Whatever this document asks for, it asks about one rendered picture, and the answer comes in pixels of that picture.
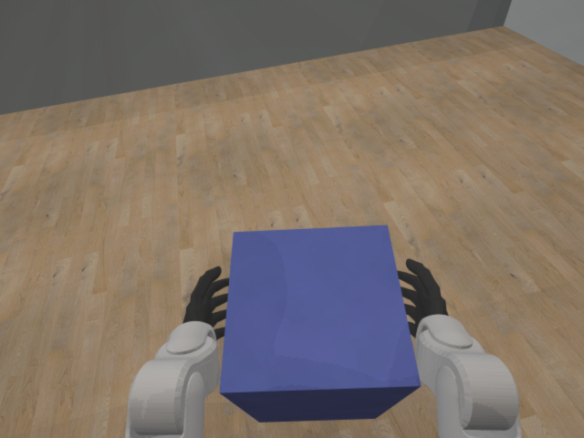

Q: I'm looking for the carton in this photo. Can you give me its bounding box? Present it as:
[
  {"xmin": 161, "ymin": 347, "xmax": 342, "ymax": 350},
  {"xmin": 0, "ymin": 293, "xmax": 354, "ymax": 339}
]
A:
[{"xmin": 219, "ymin": 225, "xmax": 422, "ymax": 422}]

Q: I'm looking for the left robot hand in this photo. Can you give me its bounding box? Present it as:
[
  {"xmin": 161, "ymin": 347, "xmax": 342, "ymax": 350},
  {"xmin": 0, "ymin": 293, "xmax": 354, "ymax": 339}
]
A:
[{"xmin": 183, "ymin": 266, "xmax": 229, "ymax": 340}]

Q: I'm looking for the robot left forearm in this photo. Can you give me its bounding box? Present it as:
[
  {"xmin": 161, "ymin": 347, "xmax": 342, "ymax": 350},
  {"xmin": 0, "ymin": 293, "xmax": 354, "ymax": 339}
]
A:
[{"xmin": 125, "ymin": 321, "xmax": 221, "ymax": 438}]

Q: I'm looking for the robot right forearm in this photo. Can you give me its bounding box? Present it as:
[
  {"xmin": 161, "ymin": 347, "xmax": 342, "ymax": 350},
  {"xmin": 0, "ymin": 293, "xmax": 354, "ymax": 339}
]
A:
[{"xmin": 415, "ymin": 315, "xmax": 522, "ymax": 438}]

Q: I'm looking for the right robot hand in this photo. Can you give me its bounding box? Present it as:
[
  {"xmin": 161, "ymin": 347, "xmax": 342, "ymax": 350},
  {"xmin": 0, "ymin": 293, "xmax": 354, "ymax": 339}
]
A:
[{"xmin": 397, "ymin": 258, "xmax": 449, "ymax": 337}]

